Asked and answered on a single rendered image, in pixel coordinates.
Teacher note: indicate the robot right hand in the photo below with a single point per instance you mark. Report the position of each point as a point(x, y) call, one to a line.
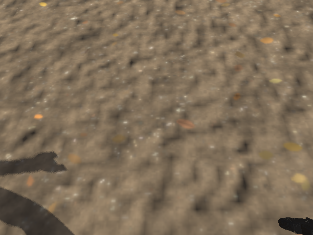
point(302, 226)

